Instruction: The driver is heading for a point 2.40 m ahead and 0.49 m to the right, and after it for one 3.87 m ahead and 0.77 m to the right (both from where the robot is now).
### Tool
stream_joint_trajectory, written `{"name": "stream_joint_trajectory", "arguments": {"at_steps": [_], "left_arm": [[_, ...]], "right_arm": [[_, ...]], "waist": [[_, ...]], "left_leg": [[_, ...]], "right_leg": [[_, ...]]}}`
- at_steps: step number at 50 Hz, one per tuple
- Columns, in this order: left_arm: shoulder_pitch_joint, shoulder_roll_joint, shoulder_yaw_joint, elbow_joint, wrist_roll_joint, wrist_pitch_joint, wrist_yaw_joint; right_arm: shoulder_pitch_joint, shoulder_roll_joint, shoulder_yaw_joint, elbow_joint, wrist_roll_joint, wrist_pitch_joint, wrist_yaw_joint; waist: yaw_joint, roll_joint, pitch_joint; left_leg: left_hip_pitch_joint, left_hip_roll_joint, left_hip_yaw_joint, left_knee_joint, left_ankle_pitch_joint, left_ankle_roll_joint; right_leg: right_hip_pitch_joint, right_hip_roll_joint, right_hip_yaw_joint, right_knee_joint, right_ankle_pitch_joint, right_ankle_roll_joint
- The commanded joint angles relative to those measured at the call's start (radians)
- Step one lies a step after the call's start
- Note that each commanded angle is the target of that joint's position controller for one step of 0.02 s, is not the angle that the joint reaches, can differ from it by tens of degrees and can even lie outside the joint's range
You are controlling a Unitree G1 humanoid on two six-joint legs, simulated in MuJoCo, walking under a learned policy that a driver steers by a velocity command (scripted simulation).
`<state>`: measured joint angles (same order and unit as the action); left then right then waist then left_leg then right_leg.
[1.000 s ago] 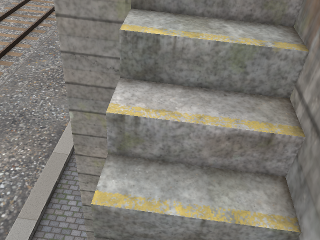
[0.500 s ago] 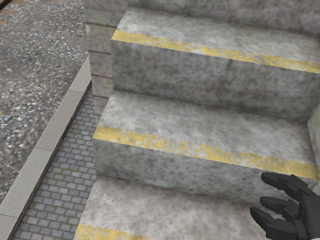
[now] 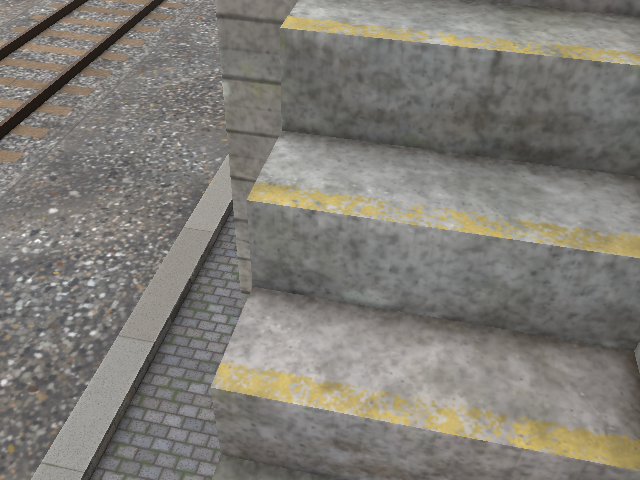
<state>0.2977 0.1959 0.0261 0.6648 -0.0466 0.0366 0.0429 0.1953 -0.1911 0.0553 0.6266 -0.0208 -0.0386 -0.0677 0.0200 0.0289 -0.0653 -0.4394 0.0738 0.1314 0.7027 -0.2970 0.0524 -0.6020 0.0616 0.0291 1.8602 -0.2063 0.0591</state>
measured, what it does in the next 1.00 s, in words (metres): goes down, backwards: right foot 0.21 m lower, then left foot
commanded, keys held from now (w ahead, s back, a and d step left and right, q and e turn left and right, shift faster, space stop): no key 0.78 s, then w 0.22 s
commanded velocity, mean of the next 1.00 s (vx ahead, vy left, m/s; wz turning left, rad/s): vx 0.10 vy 0.00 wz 0.00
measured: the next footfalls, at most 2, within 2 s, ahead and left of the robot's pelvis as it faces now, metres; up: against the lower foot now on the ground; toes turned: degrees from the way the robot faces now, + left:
right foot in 0.30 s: -0.18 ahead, -0.19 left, -0.21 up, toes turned -6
left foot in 0.48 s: -0.13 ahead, +0.10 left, -0.21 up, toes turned +4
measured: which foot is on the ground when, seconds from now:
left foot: down 0.00-0.24, up 0.26-0.46, down 0.48-0.80, up 0.82-1.00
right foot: up 0.00-0.28, down 0.30-0.52, up 0.54-0.84, down 0.86-1.00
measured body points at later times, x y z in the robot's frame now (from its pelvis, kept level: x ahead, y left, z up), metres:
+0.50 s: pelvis -0.17 -0.03 -0.24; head -0.22 -0.04 +0.21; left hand -0.11 +0.20 -0.36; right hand -0.01 -0.22 -0.36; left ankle -0.17 +0.10 -0.93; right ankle -0.22 -0.18 -0.92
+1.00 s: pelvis -0.35 -0.06 -0.45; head -0.36 -0.09 +0.00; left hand -0.39 +0.17 -0.57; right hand -0.13 -0.22 -0.53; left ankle -0.35 +0.10 -0.94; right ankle -0.43 -0.24 -1.13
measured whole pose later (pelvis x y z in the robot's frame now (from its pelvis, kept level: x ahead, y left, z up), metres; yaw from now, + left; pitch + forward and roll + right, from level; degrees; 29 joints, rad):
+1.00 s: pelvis -0.35 -0.06 -0.45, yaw +2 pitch -1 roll -5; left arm 0.49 0.13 -0.02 0.79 0.02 0.08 0.07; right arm 0.15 -0.17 0.03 0.53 0.09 0.09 0.03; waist 0.13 0.18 -0.05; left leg -0.89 0.12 -0.21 1.91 -0.44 -0.15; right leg -0.23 -0.06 -0.10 0.86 -0.60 0.08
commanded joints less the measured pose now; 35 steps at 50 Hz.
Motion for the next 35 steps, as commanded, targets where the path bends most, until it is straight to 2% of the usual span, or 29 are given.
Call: {"name": "stream_joint_trajectory", "arguments": {"at_steps": [1, 4, 6, 7, 10, 11, 12, 13, 14, 15, 16, 17, 18, 19, 20, 21, 22, 23, 24, 25, 26, 27, 28, 29, 30, 31, 32, 33, 35], "left_arm": [[0.23, 0.1, 0.05, 0.067, -0.002, 0.015, 0.008], [0.308, 0.078, 0.042, 0.126, 0.013, 0.008, -0.013], [0.422, 0.061, 0.029, 0.184, 0.037, 0.017, -0.029], [0.471, 0.051, 0.023, 0.21, 0.046, 0.019, -0.024], [0.62, -0.011, -0.016, 0.305, 0.123, 0.019, -0.023], [0.599, -0.048, -0.03, 0.32, 0.126, 0.014, -0.032], [0.473, -0.077, -0.046, 0.299, 0.116, -0.007, -0.048], [0.312, -0.099, -0.069, 0.235, 0.099, -0.038, -0.056], [0.136, -0.078, -0.084, 0.182, 0.094, -0.058, -0.074], [0.022, -0.033, -0.093, 0.117, 0.105, -0.043, -0.083], [0.114, 0.061, -0.085, 0.111, 0.105, -0.024, -0.072], [0.102, 0.097, -0.058, 0.032, 0.087, -0.01, -0.06], [0.188, 0.147, -0.039, 0.019, 0.061, -0.002, -0.034], [0.218, 0.122, -0.033, 0.001, 0.064, 0.003, -0.008], [0.023, 0.247, 0.023, -0.079, 0.06, -0.014, 0.032], [0.028, 0.168, 0.006, -0.103, 0.061, 0.001, 0.06], [0.103, 0.13, 0.004, -0.077, 0.069, 0.028, 0.083], [0.173, 0.119, 0.011, -0.058, 0.076, 0.064, 0.095], [0.208, 0.131, 0.028, -0.043, 0.071, 0.081, 0.109], [0.25, 0.078, 0.019, -0.024, 0.06, 0.089, 0.102], [0.284, 0.024, 0.011, -0.005, 0.051, 0.081, 0.062], [0.405, -0.017, 0.006, 0.007, 0.027, 0.07, 0.063], [0.382, 0.011, 0.008, 0.013, -0.019, 0.073, 0.086], [0.208, -0.001, -0.012, -0.047, -0.016, 0.087, 0.09], [0.09, -0.033, -0.045, -0.104, 0.028, 0.097, 0.086], [0.109, 0.012, -0.031, -0.12, 0.055, 0.102, 0.084], [0.158, 0.061, -0.015, -0.103, 0.064, 0.096, 0.073], [0.222, 0.126, 0.013, -0.082, 0.061, 0.085, 0.059], [0.345, 0.156, 0.018, -0.035, 0.045, 0.074, 0.048]], "right_arm": [[-0.143, -0.132, -0.036, -0.125, 0.0, -0.054, -0.035], [-0.139, -0.115, -0.046, -0.143, 0.021, -0.078, -0.048], [-0.247, -0.107, -0.054, -0.192, 0.027, -0.081, -0.045], [-0.302, -0.115, -0.057, -0.236, 0.047, -0.077, -0.03], [-0.439, -0.041, -0.067, -0.325, 0.099, -0.024, 0.019], [-0.47, 0.004, -0.063, -0.326, 0.129, -0.006, 0.035], [-0.361, 0.074, -0.048, -0.294, 0.153, 0.01, 0.054], [-0.265, 0.138, -0.037, -0.284, 0.157, 0.026, 0.081], [-0.159, 0.143, -0.037, -0.277, 0.155, 0.047, 0.08], [-0.113, 0.136, -0.047, -0.225, 0.141, 0.081, 0.077], [-0.214, 0.212, -0.022, -0.262, 0.097, 0.077, 0.074], [-0.258, 0.175, -0.021, -0.287, 0.156, 0.063, 0.07], [-0.165, 0.065, -0.054, -0.23, 0.127, 0.065, 0.046], [-0.154, -0.046, -0.106, -0.196, 0.089, 0.069, 0.051], [-0.214, -0.111, -0.106, -0.27, 0.088, 0.108, 0.056], [-0.346, -0.108, -0.116, -0.273, 0.076, 0.139, 0.042], [-0.438, -0.093, -0.112, -0.256, 0.07, 0.16, 0.043], [-0.428, -0.084, -0.11, -0.22, 0.064, 0.178, 0.052], [-0.371, -0.062, -0.108, -0.157, 0.053, 0.174, 0.061], [-0.262, -0.071, -0.113, -0.076, 0.039, 0.154, 0.066], [-0.283, -0.079, -0.105, -0.058, 0.006, 0.13, 0.08], [-0.316, -0.144, -0.106, -0.063, -0.024, 0.105, 0.086], [-0.308, -0.154, -0.092, -0.112, -0.073, 0.083, 0.068], [-0.325, -0.106, -0.062, -0.152, -0.059, 0.075, 0.04], [-0.324, -0.053, -0.048, -0.174, 0.011, 0.042, 0.022], [-0.326, -0.047, -0.041, -0.19, 0.035, 0.021, 0.005], [-0.268, -0.028, -0.029, -0.194, 0.045, 0.008, -0.022], [-0.3, -0.046, -0.029, -0.191, 0.044, 0.006, -0.025], [-0.261, -0.041, -0.029, -0.186, 0.04, -0.011, -0.02]], "waist": [[0.064, 0.075, 0.042], [0.04, 0.082, 0.003], [0.081, 0.087, 0.021], [0.104, 0.083, 0.026], [0.125, 0.04, 0.08], [0.113, 0.017, 0.114], [0.028, -0.117, 0.102], [-0.057, -0.206, 0.092], [-0.151, -0.238, 0.095], [-0.172, -0.137, 0.031], [-0.125, -0.145, -0.05], [-0.057, -0.224, 0.064], [-0.036, -0.204, 0.056], [-0.016, -0.202, 0.067], [-0.046, -0.322, 0.135], [0.059, -0.212, 0.176], [0.136, -0.17, 0.226], [0.201, -0.212, 0.307], [0.208, -0.228, 0.342], [0.195, -0.097, 0.293], [0.218, 0.216, 0.189], [0.228, 0.473, 0.06], [0.14, 0.318, -0.011], [0.089, 0.082, 0.0], [0.039, 0.061, 0.062], [0.047, 0.083, 0.057], [0.044, 0.091, -0.005], [0.081, 0.127, -0.042], [0.111, 0.1, -0.059]], "left_leg": [[-0.093, 0.242, -0.275, -0.332, -0.465, 0.048], [-0.009, 0.285, -0.324, -0.283, -0.427, 0.046], [-0.09, 0.254, -0.272, -0.235, -0.396, 0.01], [-0.133, 0.259, -0.246, -0.222, -0.367, -0.004], [-0.216, 0.183, -0.119, -0.055, -0.319, -0.062], [-0.249, 0.171, -0.06, 0.097, -0.313, -0.074], [-0.226, 0.136, -0.003, 0.378, -0.245, -0.058], [-0.155, 0.072, 0.055, 0.783, -0.228, -0.084], [-0.133, 0.016, 0.016, 1.118, -0.283, -0.106], [-0.183, -0.062, -0.006, 1.398, -0.363, -0.13], [-0.397, -0.066, -0.102, 1.504, -0.508, -0.173], [-0.392, -0.145, -0.204, 1.587, -0.308, -0.223], [-0.534, -0.094, -0.225, 1.474, -0.2, -0.267], [-0.521, -0.08, -0.294, 1.393, -0.117, -0.274], [-0.421, 0.092, -0.392, 0.896, 0.092, -0.25], [-0.368, 0.073, -0.278, 0.612, 0.174, -0.253], [-0.29, 0.035, -0.19, 0.347, 0.056, -0.238], [-0.183, 0.009, -0.113, 0.008, -0.059, -0.209], [-0.077, 0.014, -0.081, -0.182, -0.02, -0.174], [0.068, 0.003, -0.125, -0.393, 0.037, -0.12], [0.172, -0.011, -0.122, -0.242, 0.389, -0.095], [0.104, 0.174, -0.384, -0.171, 0.918, 0.032], [-0.09, 0.336, -0.625, -0.223, 0.829, 0.137], [-0.234, 0.318, -0.635, -0.259, 0.454, 0.103], [-0.192, 0.308, -0.564, -0.117, 0.423, 0.058], [-0.121, 0.257, -0.488, -0.012, 0.356, 0.064], [-0.04, 0.241, -0.476, 0.041, 0.337, 0.065], [-0.073, 0.183, -0.393, 0.059, 0.395, 0.051], [-0.058, 0.159, -0.359, 0.129, 0.538, 0.057]], "right_leg": [[0.094, -0.056, 0.045, -0.185, 0.026, -0.017], [0.09, -0.09, 0.068, -0.289, -0.064, -0.041], [0.171, -0.118, 0.038, -0.482, -0.063, -0.058], [0.259, -0.145, 0.033, -0.578, -0.041, -0.071], [0.399, -0.17, -0.084, -1.087, 0.182, -0.155], [0.419, -0.19, -0.105, -1.241, 0.34, -0.18], [0.382, -0.215, -0.057, -1.353, 0.41, -0.212], [0.259, -0.233, -0.021, -1.47, 0.399, -0.233], [0.156, -0.247, -0.015, -1.589, 0.514, -0.226], [0.182, -0.255, -0.058, -1.565, 0.603, -0.237], [0.33, -0.244, 0.021, -1.324, 0.663, -0.207], [0.162, -0.302, 0.044, -1.34, 0.823, -0.226], [0.358, -0.341, 0.084, -1.347, 0.72, -0.276], [0.467, -0.373, 0.129, -1.368, 0.767, -0.298], [0.289, -0.474, 0.41, -1.372, 0.215, -0.318], [0.27, -0.416, 0.45, -1.391, -0.249, -0.316], [0.318, -0.365, 0.43, -1.457, -0.33, -0.294], [0.295, -0.296, 0.356, -1.464, -0.355, -0.267], [0.231, -0.271, 0.328, -1.381, -0.436, -0.254], [0.193, -0.153, 0.214, -1.122, -0.428, -0.229], [0.138, 0.002, 0.008, -0.875, -0.395, -0.133], [0.129, 0.073, -0.088, -0.567, -0.406, -0.033], [0.181, 0.048, 0.032, -0.06, -0.432, 0.013], [0.242, 0.006, 0.126, 0.132, -0.411, 0.033], [0.066, -0.044, 0.321, 0.212, -0.55, 0.048], [-0.043, -0.038, 0.278, 0.227, -0.461, 0.073], [-0.081, -0.054, 0.266, 0.215, -0.379, 0.081], [0.02, -0.039, 0.135, 0.202, -0.311, 0.105], [0.074, -0.053, 0.108, -0.012, -0.219, 0.098]]}}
